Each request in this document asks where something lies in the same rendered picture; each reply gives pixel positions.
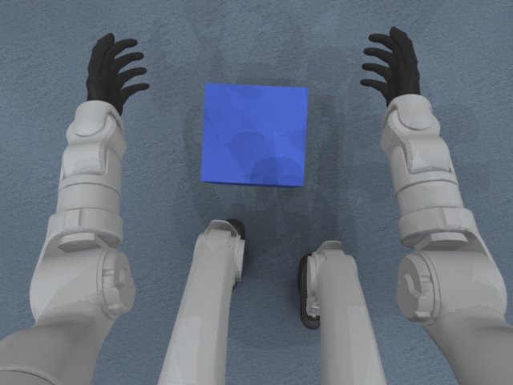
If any right robot forearm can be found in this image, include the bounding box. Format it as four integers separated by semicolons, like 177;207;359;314
380;94;507;315

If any right robot hand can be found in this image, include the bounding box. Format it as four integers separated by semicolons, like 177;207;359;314
360;26;420;107

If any left robot thigh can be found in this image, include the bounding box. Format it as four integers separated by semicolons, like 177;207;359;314
157;229;245;385

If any left robot hand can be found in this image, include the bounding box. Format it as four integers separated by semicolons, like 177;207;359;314
86;33;149;116

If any robot right foot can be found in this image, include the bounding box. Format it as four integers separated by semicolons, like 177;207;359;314
298;253;321;330

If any robot left upper arm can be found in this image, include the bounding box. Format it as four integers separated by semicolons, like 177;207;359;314
0;247;135;385

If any robot right upper arm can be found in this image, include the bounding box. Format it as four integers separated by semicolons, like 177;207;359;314
396;250;513;385

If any carton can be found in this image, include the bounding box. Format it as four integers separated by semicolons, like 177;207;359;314
200;83;309;188

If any left robot forearm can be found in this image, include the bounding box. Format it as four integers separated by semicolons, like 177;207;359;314
30;100;127;319

